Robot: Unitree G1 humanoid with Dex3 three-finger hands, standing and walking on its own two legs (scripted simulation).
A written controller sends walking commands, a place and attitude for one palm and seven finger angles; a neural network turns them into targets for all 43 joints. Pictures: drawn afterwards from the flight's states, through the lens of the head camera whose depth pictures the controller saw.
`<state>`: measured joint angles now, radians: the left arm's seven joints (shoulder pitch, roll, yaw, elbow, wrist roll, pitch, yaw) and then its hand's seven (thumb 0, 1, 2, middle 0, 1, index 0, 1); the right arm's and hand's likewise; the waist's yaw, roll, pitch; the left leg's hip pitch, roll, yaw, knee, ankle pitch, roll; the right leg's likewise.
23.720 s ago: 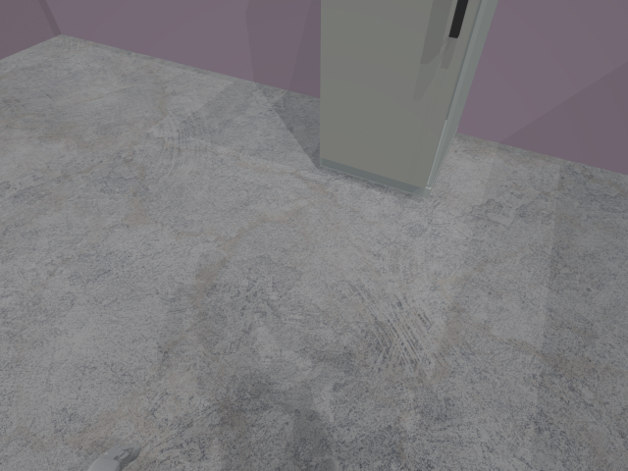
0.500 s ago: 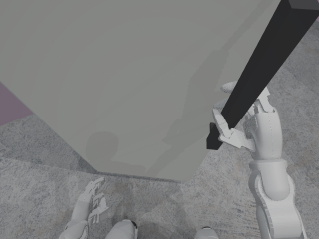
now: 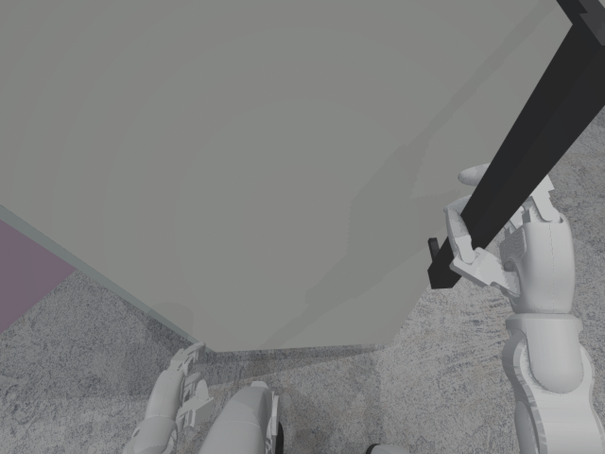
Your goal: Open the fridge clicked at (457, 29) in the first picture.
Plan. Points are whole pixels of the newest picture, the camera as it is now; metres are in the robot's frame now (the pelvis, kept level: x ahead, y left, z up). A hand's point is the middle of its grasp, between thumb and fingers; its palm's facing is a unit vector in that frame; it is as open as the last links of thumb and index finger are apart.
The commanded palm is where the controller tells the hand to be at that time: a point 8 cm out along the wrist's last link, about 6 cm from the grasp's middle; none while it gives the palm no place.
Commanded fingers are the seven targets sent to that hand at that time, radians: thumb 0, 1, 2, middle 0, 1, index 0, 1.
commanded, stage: walk backward, drawing the door open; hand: right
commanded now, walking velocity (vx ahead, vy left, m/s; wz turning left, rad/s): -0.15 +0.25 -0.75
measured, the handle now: (481, 189) +0.36 -0.15 +0.16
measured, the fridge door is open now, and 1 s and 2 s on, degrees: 48 76 71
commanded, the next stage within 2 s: stop walking and hold the door back in 0.74 s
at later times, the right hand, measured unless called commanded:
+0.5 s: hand (456, 378) +0.19 -0.12 +0.13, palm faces +0.48 +0.85 -0.22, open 6.7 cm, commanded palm +0.13 -0.15 +0.14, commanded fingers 0.00 -0.90 -0.90 0.45 1.40 0.45 1.40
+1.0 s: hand out of the picture +0.09 -0.07 +0.13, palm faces +0.76 +0.58 -0.31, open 6.6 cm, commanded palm +0.06 -0.11 +0.12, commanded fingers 0.00 -0.90 -0.90 0.45 1.40 0.45 1.40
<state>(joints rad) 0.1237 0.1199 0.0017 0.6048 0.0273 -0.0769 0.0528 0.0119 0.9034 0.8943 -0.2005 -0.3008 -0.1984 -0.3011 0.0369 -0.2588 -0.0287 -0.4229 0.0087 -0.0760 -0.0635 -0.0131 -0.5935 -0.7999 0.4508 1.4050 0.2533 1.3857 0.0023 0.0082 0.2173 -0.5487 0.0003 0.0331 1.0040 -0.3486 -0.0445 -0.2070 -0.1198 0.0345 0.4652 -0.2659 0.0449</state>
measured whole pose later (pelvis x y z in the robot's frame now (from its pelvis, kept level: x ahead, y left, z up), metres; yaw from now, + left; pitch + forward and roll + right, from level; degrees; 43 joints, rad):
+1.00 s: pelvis -0.06 +0.29 -0.01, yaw -27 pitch -2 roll -2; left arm 0.12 0.25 0.00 0.70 0.00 -0.07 0.08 0.01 0.90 0.89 -0.20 -0.30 -0.20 -0.30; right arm 0.00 -0.32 -0.27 0.03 0.06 -0.14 -0.12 -0.14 -0.53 -0.78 0.45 1.41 0.35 1.38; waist -0.05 -0.04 0.09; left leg -0.26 0.04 0.04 0.51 -0.21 0.01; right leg -0.51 0.06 0.06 1.13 -0.41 0.05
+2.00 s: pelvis -0.14 +0.31 -0.01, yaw -27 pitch -1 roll +1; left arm 0.14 0.25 -0.02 0.67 -0.04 -0.02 0.08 0.01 0.91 0.89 -0.20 -0.30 -0.20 -0.30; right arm -0.51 -0.41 -0.28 0.47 0.05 -0.13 -0.05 -0.08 -0.59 -0.77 0.45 1.40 0.35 1.40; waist 0.04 -0.03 0.14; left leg -0.29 -0.01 0.12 0.53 -0.22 0.05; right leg -0.39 -0.03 -0.01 0.98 -0.50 0.02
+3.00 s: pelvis -0.15 +0.31 -0.02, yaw -23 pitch +2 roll -1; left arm 0.29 0.30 0.01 0.67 -0.03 -0.13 0.04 0.01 0.90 0.89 -0.20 -0.30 -0.20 -0.30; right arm -0.46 -0.40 -0.32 0.60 0.03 -0.27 -0.05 -0.01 0.17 -0.39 0.43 1.38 0.31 1.32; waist 0.02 0.02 -0.01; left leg -0.42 0.00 0.04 0.60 -0.21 0.03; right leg -0.37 -0.03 -0.05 0.59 -0.25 -0.01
